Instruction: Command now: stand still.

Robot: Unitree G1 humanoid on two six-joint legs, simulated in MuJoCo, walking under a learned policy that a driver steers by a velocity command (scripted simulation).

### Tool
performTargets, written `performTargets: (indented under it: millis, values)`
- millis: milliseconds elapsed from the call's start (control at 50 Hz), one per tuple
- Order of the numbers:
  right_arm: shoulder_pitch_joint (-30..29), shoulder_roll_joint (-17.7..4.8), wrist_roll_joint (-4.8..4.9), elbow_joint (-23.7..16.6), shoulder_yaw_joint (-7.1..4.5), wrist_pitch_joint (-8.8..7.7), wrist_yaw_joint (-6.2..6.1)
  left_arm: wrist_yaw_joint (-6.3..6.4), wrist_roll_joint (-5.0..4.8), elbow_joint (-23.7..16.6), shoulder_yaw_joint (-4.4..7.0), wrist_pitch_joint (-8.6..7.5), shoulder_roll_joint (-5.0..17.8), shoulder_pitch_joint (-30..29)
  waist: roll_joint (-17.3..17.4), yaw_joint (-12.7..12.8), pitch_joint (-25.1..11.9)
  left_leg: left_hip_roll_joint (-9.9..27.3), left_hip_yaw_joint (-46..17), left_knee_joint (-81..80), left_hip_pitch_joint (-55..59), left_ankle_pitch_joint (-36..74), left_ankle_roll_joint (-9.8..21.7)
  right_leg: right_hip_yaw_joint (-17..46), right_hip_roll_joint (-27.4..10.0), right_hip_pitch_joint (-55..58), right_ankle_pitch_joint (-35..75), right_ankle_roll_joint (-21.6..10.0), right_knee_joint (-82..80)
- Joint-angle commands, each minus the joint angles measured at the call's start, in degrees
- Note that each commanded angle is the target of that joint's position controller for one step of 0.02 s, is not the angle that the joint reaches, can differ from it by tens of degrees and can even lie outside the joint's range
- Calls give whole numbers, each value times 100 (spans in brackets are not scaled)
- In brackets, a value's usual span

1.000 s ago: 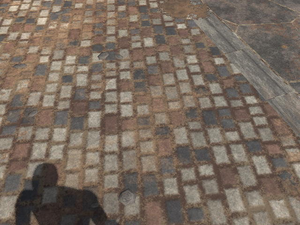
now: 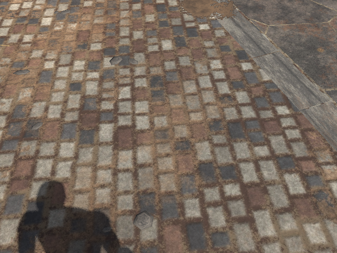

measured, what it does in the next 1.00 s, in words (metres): walks ahead: left foot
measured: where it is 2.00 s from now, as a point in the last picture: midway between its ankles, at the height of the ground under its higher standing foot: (161, 161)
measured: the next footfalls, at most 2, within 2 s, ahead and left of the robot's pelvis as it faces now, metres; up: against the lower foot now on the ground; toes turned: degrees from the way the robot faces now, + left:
left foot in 0.50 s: +0.15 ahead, +0.17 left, +0.00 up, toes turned +4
right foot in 1.02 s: +0.53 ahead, -0.05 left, +0.00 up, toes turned -3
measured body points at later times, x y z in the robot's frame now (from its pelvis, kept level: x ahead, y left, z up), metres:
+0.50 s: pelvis +0.07 +0.06 -0.01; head +0.08 +0.08 +0.44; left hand +0.00 +0.31 -0.16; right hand +0.15 -0.21 -0.14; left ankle +0.11 +0.16 -0.74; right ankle -0.04 -0.09 -0.74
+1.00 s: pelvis +0.32 +0.06 -0.02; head +0.36 +0.06 +0.43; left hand +0.56 +0.27 -0.12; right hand +0.21 -0.19 -0.15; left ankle +0.11 +0.16 -0.74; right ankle +0.50 -0.05 -0.73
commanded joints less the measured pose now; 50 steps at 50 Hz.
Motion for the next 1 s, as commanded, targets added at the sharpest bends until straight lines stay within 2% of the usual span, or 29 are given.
performTargets:
  millis: [20, 160, 180, 200, 220, 240, 260, 280, 300, 360, 420, 460, 480, 500, 520, 540, 560, 580, 600, 620, 660, 720, 760, 820, 900, 940, 960, 980, 1000]
  values:
    - [313, -523, 1, -77, -78, -23, -15, 14, -2, -48, 89, -23, 506, 516, -55, 0, 191, 34, -23, -219, 232, 787, 200, 382, -391, -490, 1033, -41, -567]
    - [346, -502, 3, -85, -84, -26, -15, 16, -5, -46, 96, -28, 483, 537, -55, 0, 200, 32, -23, -210, 230, 788, 203, 379, -390, -497, 1022, -40, -560]
    - [434, -432, -1, -39, -69, -20, -17, 27, -4, 6, 92, -22, 450, 636, -98, 6, 65, -54, 83, -157, 279, 349, 202, 376, -365, -437, 409, -69, -642]
    - [408, -418, 21, -42, -72, -15, -24, 50, -41, 18, 136, -4, 561, 687, -198, 54, 141, -228, 280, 99, 109, -353, 217, 490, -388, -474, -685, -177, -773]
    - [308, -438, 50, -104, -90, -30, -28, 76, -93, -22, 216, 7, 802, 701, -459, 128, 299, -427, 531, 588, -289, -1167, 243, 874, -616, -529, -1908, -401, -997]
    - [67, -454, 49, -245, -96, -83, -11, 90, -134, -60, 285, -9, 1011, 808, -751, 242, 565, -452, 640, 1177, -953, -1491, 286, 1588, -1152, -505, -2880, -705, -1383]
    - [-190, -411, 53, -416, -77, -174, 38, 97, -147, -97, 371, -60, 1230, 862, -1044, 343, 826, -202, 482, 1892, -1413, -1435, 383, 2405, -1807, -587, -3229, -1071, -1751]
    - [-422, -439, 97, -556, -90, -269, 99, 106, -87, -127, 402, -138, 1245, 894, -1056, 398, 1042, 67, 218, 2630, -2085, -1666, 464, 2910, -2219, -412, -2970, -1337, -1975]
    - [-467, -487, 146, -619, -122, -354, 159, 100, -42, -148, 389, -222, 1127, 867, -871, 329, 1130, 277, 12, 3136, -2715, -1780, 534, 3051, -2384, -32, -2534, -1420, -1966]
    - [-479, -559, 185, -689, -187, -577, 288, 52, -159, -296, 359, -316, 937, 610, -443, 189, 826, 476, 37, 2364, -2770, -1350, 623, 2093, -1947, 557, -1197, -1005, -1756]
    - [-354, -368, 189, -644, -168, -633, 380, 5, -168, -338, 408, -271, 1160, 571, -662, 74, 545, 55, 624, 1301, -1140, -866, 489, 1210, -1452, -282, -756, -855, -1467]
    - [371, -446, 202, -371, -245, -591, 387, -17, -208, -382, 408, -257, 1203, 456, -560, -291, 387, -311, 949, 742, 303, -71, 410, 972, -1277, -1135, -759, -773, -958]
    - [913, -588, 190, -207, -338, -563, 357, -24, -187, -415, 379, -282, 1167, 375, -464, -562, 207, -471, 990, 616, 986, -117, 450, 837, -1128, -1409, -208, -674, -403]
    - [1580, -890, 178, -96, -459, -575, 322, -50, -150, -487, 298, -323, 926, 174, 157, -916, -22, 125, 99, 108, 1689, -452, 683, 312, -740, -1853, 397, -377, 1186]
    - [2325, -1646, 106, -68, -583, -617, 316, -56, -89, -756, 151, -422, 354, 161, 1876, -948, -518, 1758, -2853, -1064, 2544, -1402, 1521, -208, 21, -3157, -875, 21, 3592]
    - [2138, -1335, -38, -56, -434, -734, 396, -70, -238, -848, 174, -535, 389, 124, 1476, -712, -563, 2204, -4456, -1729, 2288, -2355, 1918, 810, 27, -3698, -1383, -86, 4848]
    - [1473, -1077, 10, -236, -329, -813, 427, -108, -366, -935, 218, -604, 641, -57, 880, -450, 49, 2191, -3844, -1651, 1846, -2531, 1771, 949, -361, -4197, -911, -280, 5254]
    - [921, -809, 29, -416, -229, -836, 473, -129, -338, -946, 244, -632, 784, -179, 517, -285, 269, 1864, -2945, -1633, 1442, -1996, 1531, 849, -647, -4092, -278, -380, 5145]
    - [580, -740, 11, -525, -176, -826, 510, -111, -245, -903, 293, -633, 828, -196, 323, -132, 330, 1589, -2223, -1696, 1120, -1276, 1361, 785, -838, -3863, 197, -398, 4766]
    - [494, -631, -17, -561, -131, -802, 512, -105, -179, -878, 356, -593, 920, -170, 362, -33, 339, 1300, -1592, -1769, 884, -679, 1205, 715, -977, -3512, 456, -377, 4402]
    - [797, -608, -40, -487, -107, -761, 458, -154, -169, -829, 374, -494, 819, -180, 426, -11, 334, 1049, -942, -1807, 803, 418, 1180, 522, -1022, -3240, 699, -240, 4005]
    - [1152, -793, -57, -443, -125, -731, 344, -160, -125, -1046, 365, -407, 686, -831, 249, -103, 421, 1036, -597, -1875, 984, 1485, 1292, 383, -1020, -3677, 1140, 0, 3317]
    - [1214, -800, -62, -497, -117, -682, 286, -182, -108, -1240, 333, -412, 610, -1374, 230, -196, 462, 956, -367, -1914, 1032, 1697, 1267, 309, -963, -3746, 1539, 89, 2534]
    - [1404, -851, -38, -541, -129, -651, 240, -262, -139, -1445, 266, -451, 523, -2112, 293, -388, 568, 874, -126, -2066, 1023, 1603, 1215, 83, -755, -3446, 2093, 90, 1485]
    - [1742, -849, 27, -452, -164, -587, 227, -401, -170, -1671, 215, -516, 530, -2739, 319, -471, 730, 1093, -7, -1868, 1647, 1883, 1229, 31, -596, -3437, 2062, -88, 778]
    - [1685, -931, 34, -469, -210, -544, 214, -474, -178, -1750, 228, -567, 616, -2806, 383, -339, 641, 1231, 51, -1557, 2003, 2565, 1178, 3, -496, -3239, 1789, -251, 566]
    - [1580, -1013, 21, -511, -238, -527, 208, -488, -177, -1732, 278, -584, 739, -2629, 482, -169, 445, 1264, 81, -1266, 2131, 3449, 1122, -71, -357, -2850, 1602, -344, 529]
    - [1495, -1114, 6, -546, -272, -500, 204, -475, -172, -1656, 360, -586, 920, -2271, 649, 61, 110, 1268, 109, -796, 2241, 4534, 1064, -185, -158, -2270, 1387, -445, 595]
    - [1353, -1156, -14, -585, -283, -454, 212, -445, -176, -1434, 485, -581, 1164, -1451, 761, 511, -405, 1129, 252, 157, 2128, 5367, 962, -318, 58, -1213, 1336, -600, 577]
